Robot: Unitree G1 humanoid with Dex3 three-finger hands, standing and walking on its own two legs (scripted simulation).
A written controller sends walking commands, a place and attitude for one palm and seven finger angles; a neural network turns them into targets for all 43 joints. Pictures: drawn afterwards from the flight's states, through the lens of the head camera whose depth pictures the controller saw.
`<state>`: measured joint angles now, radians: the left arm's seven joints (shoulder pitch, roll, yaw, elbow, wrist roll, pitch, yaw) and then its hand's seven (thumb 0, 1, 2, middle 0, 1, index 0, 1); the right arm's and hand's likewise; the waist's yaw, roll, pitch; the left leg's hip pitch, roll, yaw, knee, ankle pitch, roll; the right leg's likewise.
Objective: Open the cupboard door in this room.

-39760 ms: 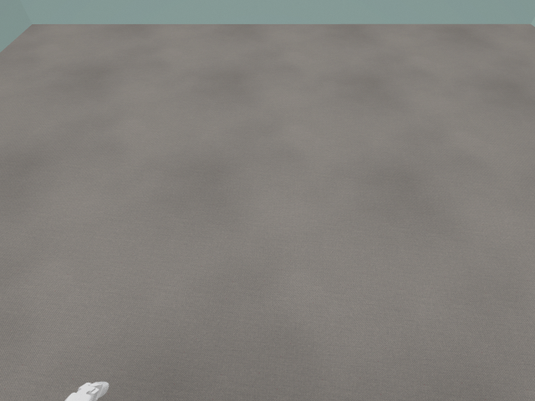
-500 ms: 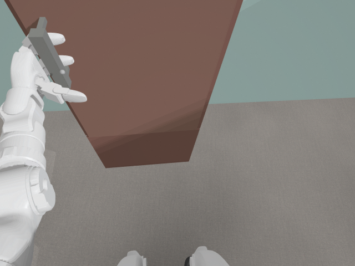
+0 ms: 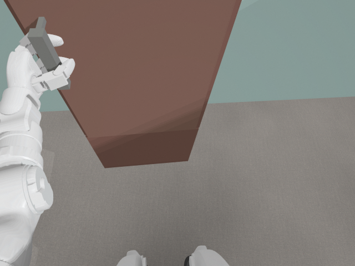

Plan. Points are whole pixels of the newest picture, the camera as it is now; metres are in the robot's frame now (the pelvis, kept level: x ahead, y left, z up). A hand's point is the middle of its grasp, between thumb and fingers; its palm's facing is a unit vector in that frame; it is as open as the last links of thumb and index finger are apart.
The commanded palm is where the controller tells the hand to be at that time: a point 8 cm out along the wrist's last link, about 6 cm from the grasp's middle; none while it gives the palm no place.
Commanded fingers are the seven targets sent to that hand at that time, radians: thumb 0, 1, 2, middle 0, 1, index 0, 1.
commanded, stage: close the thumb around the handle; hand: left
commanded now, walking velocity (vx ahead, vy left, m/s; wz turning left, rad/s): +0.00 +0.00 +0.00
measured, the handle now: (53, 55) +0.56 +0.24 +0.11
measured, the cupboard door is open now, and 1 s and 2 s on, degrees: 1 26 41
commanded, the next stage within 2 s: pull the door open along its arc in 0.18 s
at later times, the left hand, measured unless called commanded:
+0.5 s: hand (59, 77) +0.49 +0.21 +0.11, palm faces +0.04 -1.00 +0.00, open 6.1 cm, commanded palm +0.44 +0.26 +0.11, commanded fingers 0.00 0.90 0.90 -0.40 -1.35 -0.40 -1.35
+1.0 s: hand (90, 134) +0.35 +0.14 +0.12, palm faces +0.41 -0.91 +0.07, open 6.3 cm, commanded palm +0.29 +0.17 +0.11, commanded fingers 0.00 0.90 0.90 -0.40 -1.35 -0.40 -1.35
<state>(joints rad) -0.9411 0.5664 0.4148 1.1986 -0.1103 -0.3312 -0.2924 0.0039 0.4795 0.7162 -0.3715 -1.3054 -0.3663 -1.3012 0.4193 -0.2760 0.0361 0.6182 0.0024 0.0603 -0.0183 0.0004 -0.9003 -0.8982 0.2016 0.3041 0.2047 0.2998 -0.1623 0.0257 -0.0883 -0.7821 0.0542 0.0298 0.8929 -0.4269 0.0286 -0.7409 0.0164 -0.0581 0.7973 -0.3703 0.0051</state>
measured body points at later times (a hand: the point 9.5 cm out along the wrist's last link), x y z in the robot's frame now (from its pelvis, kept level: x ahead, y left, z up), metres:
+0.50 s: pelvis +0.00 +0.00 +0.00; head +0.09 +0.02 +0.44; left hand +0.48 +0.27 +0.12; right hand +0.01 -0.26 -0.11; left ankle -0.01 +0.10 -0.69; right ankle +0.00 -0.13 -0.69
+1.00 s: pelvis +0.00 -0.01 +0.02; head +0.03 -0.02 +0.47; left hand +0.33 +0.18 +0.11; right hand +0.18 -0.23 -0.08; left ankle -0.01 +0.10 -0.69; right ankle +0.00 -0.13 -0.69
